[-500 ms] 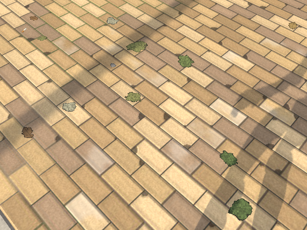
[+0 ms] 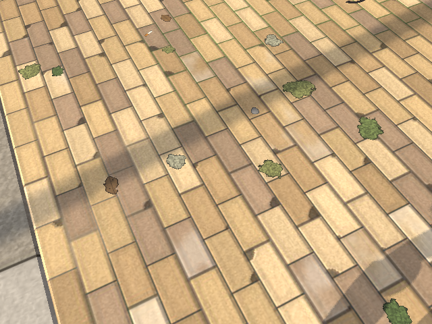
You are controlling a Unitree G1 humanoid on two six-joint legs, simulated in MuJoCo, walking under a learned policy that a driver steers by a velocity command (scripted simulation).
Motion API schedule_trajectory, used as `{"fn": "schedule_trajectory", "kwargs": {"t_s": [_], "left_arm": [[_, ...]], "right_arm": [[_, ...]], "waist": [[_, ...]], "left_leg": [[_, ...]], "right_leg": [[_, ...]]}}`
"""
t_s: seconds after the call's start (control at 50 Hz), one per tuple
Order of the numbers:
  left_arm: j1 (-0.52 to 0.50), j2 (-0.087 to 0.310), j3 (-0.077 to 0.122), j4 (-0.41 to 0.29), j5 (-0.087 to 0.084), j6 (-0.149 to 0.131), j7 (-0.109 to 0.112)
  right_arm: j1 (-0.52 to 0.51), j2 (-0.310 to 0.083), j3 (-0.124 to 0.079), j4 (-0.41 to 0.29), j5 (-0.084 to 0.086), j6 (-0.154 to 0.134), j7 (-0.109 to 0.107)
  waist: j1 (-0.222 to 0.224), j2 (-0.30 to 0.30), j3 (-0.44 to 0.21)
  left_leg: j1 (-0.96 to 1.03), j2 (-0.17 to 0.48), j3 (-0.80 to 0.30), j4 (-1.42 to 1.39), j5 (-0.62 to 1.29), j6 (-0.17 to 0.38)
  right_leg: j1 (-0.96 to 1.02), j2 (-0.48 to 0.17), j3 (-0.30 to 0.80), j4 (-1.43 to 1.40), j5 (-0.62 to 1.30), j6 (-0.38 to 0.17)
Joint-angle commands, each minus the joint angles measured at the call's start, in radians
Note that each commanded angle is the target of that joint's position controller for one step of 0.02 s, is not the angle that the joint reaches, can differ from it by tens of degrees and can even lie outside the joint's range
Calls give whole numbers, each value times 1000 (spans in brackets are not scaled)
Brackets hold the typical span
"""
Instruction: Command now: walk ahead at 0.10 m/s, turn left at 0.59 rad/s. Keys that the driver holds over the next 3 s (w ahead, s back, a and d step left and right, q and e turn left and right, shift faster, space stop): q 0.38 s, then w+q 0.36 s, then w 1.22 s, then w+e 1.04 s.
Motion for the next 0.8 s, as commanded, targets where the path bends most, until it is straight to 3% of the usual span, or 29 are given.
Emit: {"fn": "schedule_trajectory", "kwargs": {"t_s": [0.02,0.14,0.18,0.2,0.22,0.24,0.26,0.28,0.3,0.32,0.38,0.42,0.46,0.54,0.6,0.62,0.64,0.66,0.68,0.7,0.72,0.8], "left_arm": [[-58,182,53,-59,-11,0,10],[-47,226,69,-28,-36,22,-4],[-50,224,70,-15,-53,28,-4],[-3,194,63,8,-50,31,-7],[20,137,47,5,-19,33,-12],[-33,126,37,-58,7,31,-5],[-95,170,52,-58,-3,30,0],[-91,176,57,-57,-23,32,1],[-65,171,60,-35,-24,35,9],[-60,185,64,-31,-15,37,15],[-34,162,60,-23,-20,35,10],[-52,143,52,-28,-26,31,2],[-91,137,47,-43,-31,21,-12],[-92,154,52,-52,-42,-16,-35],[7,142,58,-23,-49,-41,-41],[76,159,67,-2,-44,-45,-36],[193,211,79,18,-26,-45,-27],[242,295,93,35,4,-48,-32],[173,260,86,18,-3,-56,-29],[123,199,70,4,-21,-56,-18],[105,172,60,-6,-28,-55,-11],[169,152,46,22,-12,-62,-2]], "right_arm": [[41,-45,-11,-70,-4,-2,11],[-37,-69,-22,-111,-3,11,42],[-4,-70,-30,-101,-5,9,48],[30,-100,-43,-90,-10,7,41],[69,-201,-70,-94,-11,1,23],[57,-278,-78,-121,-33,-10,19],[72,-219,-64,-117,-43,-33,27],[42,-197,-53,-108,-40,-50,27],[-11,-174,-49,-111,-23,-56,24],[-52,-151,-39,-117,-8,-52,19],[-72,-144,-31,-126,-17,-43,6],[-37,-143,-34,-116,-5,-41,1],[-19,-153,-36,-111,-1,-42,0],[-8,-166,-38,-102,-2,-49,11],[-40,-140,-26,-105,4,-45,13],[-51,-106,-16,-110,2,-47,11],[-51,-29,7,-118,-2,-50,11],[-67,-37,4,-169,16,-62,11],[-72,-105,-11,-166,12,-72,12],[-54,-131,-22,-143,9,-73,18],[-30,-125,-25,-118,3,-72,20],[-62,-38,-2,-118,4,-94,38]], "waist": [[-10,-157,-195],[8,-166,-149],[-20,-151,-150],[-25,-103,-156],[-14,129,-163],[-20,305,-160],[-75,167,-206],[-46,133,-190],[-18,85,-181],[-5,86,-172],[15,96,-201],[-7,94,-208],[-30,130,-170],[-34,142,-126],[35,110,-110],[68,76,-122],[99,-69,-170],[84,-255,-98],[57,-221,-16],[40,-206,17],[32,-186,9],[55,-140,2]], "left_leg": [[82,43,-4,-110,96,7],[180,26,58,-350,110,62],[281,-7,90,-523,205,101],[381,-16,57,-607,303,135],[522,160,-199,-688,617,208],[571,355,-502,-700,739,413],[544,334,-469,-710,715,443],[521,283,-381,-705,681,394],[505,231,-323,-696,624,338],[486,213,-301,-693,623,312],[439,167,-267,-688,670,309],[452,144,-298,-723,354,306],[412,137,-363,-773,29,311],[338,131,-445,-779,-98,314],[226,74,-463,-726,-164,272],[129,29,-428,-648,-188,231],[-19,-61,-299,-373,-240,165],[-260,-148,-158,-165,-210,135],[-323,-49,-171,-33,-127,117],[-347,-31,-159,14,-47,103],[-340,-18,-143,43,8,89],[-293,4,-105,51,203,62]], "right_leg": [[139,-284,146,-154,312,-215],[170,-311,87,-121,156,-171],[160,-288,44,-34,113,-114],[107,-247,4,56,47,-56],[-71,-138,-96,318,-171,38],[-340,9,-44,563,-533,108],[-358,3,106,715,-538,105],[-363,-11,138,745,-459,89],[-360,-24,150,723,-384,85],[-354,-27,155,696,-333,89],[-262,10,144,654,-251,109],[-250,17,143,507,-204,108],[-218,29,148,382,-200,98],[-100,54,147,215,-248,62],[115,54,129,8,-118,25],[254,7,157,-35,-98,3],[416,-178,345,-92,-241,-53],[415,-359,700,-223,-539,-168],[350,-394,733,-243,-620,-204],[341,-342,636,-244,-578,-176],[347,-298,544,-242,-491,-142],[298,-226,298,-274,-144,-130]]}}
Next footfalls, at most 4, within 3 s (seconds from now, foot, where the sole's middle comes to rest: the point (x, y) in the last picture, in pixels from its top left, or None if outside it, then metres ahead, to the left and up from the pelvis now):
0.20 left None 0.08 0.14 -0.78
0.62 right None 0.17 -0.07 -0.78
1.06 left None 0.29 0.33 -0.78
1.60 right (141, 243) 0.69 0.30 -0.78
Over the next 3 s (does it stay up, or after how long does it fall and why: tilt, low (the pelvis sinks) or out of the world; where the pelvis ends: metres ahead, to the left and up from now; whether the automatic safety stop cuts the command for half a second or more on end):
stays up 1.16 0.60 0.01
